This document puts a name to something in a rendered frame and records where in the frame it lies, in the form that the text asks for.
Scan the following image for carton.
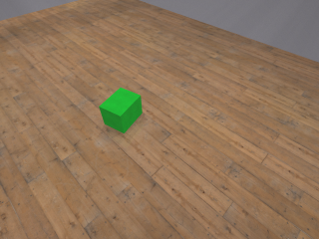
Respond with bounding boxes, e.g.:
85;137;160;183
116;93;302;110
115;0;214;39
99;88;143;133

